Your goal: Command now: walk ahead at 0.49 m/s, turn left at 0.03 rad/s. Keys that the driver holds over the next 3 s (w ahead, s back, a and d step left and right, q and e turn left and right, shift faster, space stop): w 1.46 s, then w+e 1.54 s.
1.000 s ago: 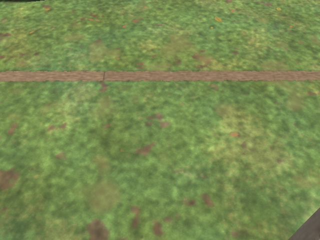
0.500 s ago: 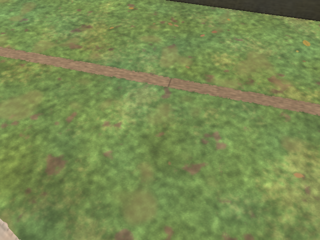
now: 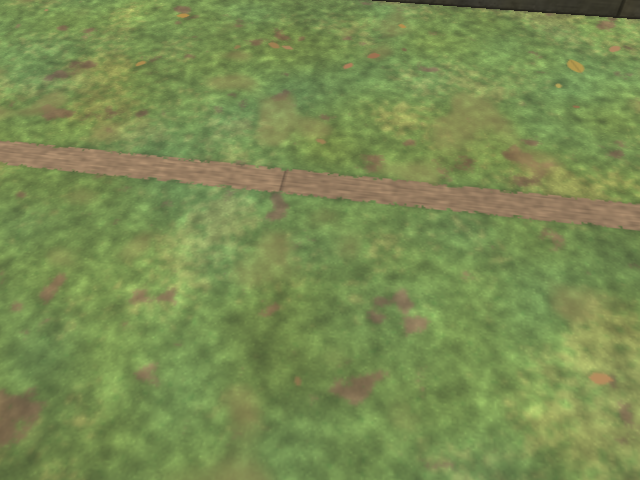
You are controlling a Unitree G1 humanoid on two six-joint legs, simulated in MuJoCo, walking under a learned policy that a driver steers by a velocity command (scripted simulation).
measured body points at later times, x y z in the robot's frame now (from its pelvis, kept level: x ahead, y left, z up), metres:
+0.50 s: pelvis +0.32 -0.07 -0.11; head +0.34 -0.07 +0.34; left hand +0.28 +0.19 -0.25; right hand +0.54 -0.29 -0.19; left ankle +0.51 +0.08 -0.80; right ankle +0.22 -0.16 -0.84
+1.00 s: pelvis +0.60 -0.05 -0.10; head +0.63 -0.05 +0.35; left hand +0.82 +0.18 -0.20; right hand +0.57 -0.31 -0.24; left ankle +0.52 +0.06 -0.84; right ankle +0.79 -0.21 -0.79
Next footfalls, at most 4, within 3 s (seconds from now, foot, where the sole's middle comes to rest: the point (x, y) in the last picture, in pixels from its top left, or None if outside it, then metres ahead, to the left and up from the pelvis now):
0.12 right None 0.26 -0.16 -0.88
0.60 left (285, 478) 0.56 0.06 -0.88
1.12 right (378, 359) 0.84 -0.19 -0.88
1.68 left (285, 268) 1.16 0.03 -0.88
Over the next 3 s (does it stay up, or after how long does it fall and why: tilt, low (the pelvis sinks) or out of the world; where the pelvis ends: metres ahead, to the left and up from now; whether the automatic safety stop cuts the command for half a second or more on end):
stays up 1.62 -0.35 -0.10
